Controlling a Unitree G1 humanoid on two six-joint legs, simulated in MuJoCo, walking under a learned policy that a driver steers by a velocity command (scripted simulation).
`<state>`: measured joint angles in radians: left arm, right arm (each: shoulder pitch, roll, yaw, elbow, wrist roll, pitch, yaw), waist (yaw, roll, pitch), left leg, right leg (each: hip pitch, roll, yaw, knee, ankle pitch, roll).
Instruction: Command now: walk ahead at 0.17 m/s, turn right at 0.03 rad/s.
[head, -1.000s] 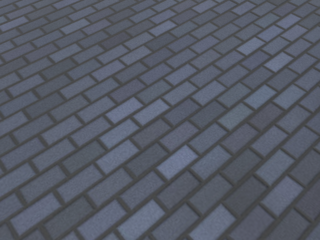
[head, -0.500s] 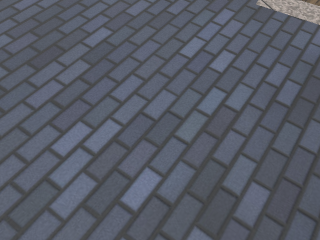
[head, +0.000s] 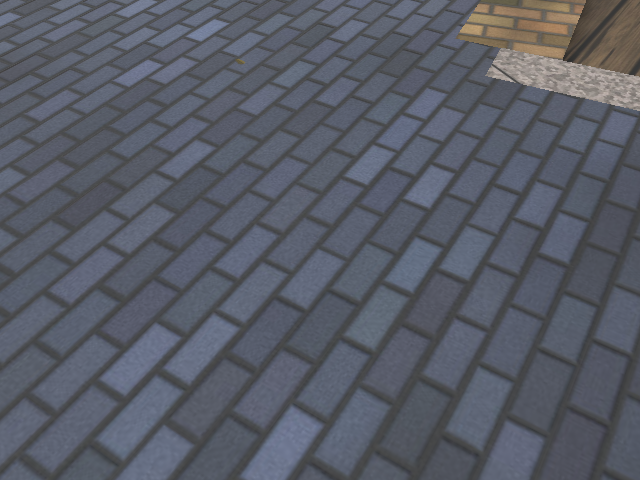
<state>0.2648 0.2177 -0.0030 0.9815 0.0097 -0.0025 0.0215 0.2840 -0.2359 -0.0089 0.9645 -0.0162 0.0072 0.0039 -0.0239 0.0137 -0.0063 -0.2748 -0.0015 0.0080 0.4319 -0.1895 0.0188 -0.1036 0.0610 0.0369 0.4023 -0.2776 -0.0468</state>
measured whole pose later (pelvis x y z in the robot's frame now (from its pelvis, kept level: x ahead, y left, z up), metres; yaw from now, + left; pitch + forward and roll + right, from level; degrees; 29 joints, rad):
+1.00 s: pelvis +0.08 -0.01 +0.00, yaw +29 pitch +0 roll +1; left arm 0.22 0.26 0.04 0.80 0.03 0.01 0.02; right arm 0.16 -0.28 -0.06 0.81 -0.01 0.09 0.04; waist 0.02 0.01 0.07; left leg -0.32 -0.02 0.00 0.77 -0.45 -0.02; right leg -0.23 -0.05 -0.13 0.46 -0.23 -0.03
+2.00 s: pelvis +0.10 +0.03 -0.01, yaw +31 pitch +0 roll -1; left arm 0.38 0.23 0.05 1.10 0.02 -0.01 0.01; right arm 0.27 -0.22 -0.03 1.03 -0.03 -0.05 0.00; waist 0.00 -0.02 0.00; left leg -0.23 -0.01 0.06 0.49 -0.30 0.07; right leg -0.12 0.00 0.00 0.47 -0.35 -0.04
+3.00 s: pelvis +0.26 +0.12 -0.01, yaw +32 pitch -1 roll +0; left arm 0.29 0.16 0.04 1.08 0.02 -0.03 0.00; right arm 0.49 -0.17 -0.02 1.17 -0.03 -0.04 -0.04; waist -0.03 0.03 0.02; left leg 0.07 -0.02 0.03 0.37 -0.43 0.02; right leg -0.37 0.00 -0.09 0.77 -0.43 -0.08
